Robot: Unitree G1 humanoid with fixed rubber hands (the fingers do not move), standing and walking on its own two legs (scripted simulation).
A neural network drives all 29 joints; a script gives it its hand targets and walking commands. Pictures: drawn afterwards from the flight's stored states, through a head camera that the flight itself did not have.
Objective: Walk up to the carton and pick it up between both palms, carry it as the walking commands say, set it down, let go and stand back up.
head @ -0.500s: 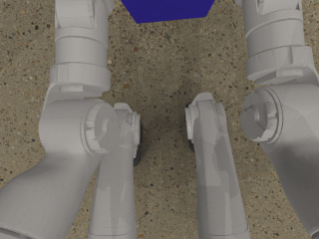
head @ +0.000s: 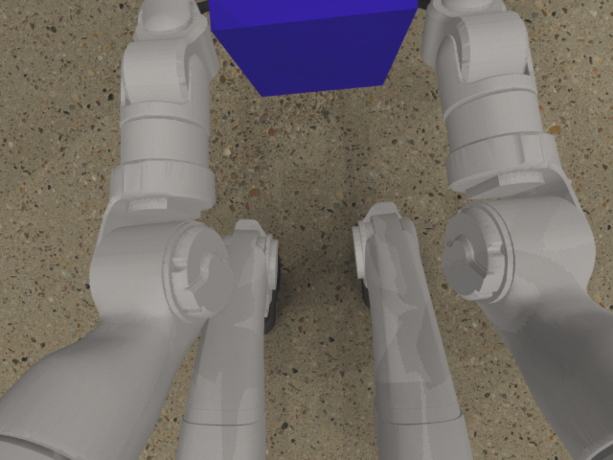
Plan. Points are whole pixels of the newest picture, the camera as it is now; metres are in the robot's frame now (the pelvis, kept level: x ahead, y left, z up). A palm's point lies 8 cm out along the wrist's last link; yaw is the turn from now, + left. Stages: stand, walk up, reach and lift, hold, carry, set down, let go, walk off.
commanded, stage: reach and lift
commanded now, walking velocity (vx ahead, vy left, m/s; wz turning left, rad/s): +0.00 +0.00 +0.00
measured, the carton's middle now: out of the picture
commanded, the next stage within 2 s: none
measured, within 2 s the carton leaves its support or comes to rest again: neither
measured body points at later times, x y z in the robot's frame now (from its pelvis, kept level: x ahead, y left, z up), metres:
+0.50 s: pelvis +0.05 +0.00 +0.07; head +0.23 -0.03 +0.48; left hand +0.53 +0.10 +0.07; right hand +0.52 -0.17 +0.06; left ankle +0.13 +0.14 -0.51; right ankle +0.17 -0.12 -0.51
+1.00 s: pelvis +0.09 +0.00 +0.14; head +0.21 -0.03 +0.57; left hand +0.50 +0.11 +0.12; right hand +0.50 -0.16 +0.11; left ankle +0.13 +0.14 -0.51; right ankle +0.17 -0.12 -0.51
